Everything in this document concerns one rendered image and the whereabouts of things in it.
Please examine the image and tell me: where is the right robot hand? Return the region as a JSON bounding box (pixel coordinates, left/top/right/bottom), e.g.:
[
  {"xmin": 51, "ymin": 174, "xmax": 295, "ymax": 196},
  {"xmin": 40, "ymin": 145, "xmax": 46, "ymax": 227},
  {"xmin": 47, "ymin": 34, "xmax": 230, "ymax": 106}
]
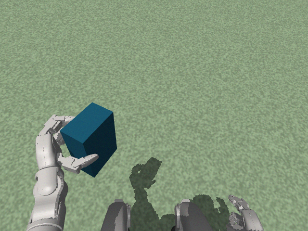
[{"xmin": 226, "ymin": 195, "xmax": 264, "ymax": 231}]

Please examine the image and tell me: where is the carton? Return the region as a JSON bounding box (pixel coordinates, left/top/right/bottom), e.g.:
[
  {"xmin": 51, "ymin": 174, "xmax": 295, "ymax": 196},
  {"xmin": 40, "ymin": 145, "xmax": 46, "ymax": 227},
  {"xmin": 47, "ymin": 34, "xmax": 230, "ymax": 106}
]
[{"xmin": 60, "ymin": 102, "xmax": 117, "ymax": 177}]

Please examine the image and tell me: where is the left robot hand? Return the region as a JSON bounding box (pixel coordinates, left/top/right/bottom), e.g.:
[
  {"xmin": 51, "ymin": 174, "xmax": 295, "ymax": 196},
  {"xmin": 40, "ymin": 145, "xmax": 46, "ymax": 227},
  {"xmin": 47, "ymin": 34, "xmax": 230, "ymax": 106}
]
[{"xmin": 36, "ymin": 114, "xmax": 99, "ymax": 174}]

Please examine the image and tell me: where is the left robot arm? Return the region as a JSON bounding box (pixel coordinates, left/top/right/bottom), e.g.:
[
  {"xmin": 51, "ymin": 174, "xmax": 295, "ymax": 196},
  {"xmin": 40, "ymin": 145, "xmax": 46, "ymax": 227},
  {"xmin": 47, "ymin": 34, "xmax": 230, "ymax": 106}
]
[{"xmin": 26, "ymin": 166, "xmax": 68, "ymax": 231}]

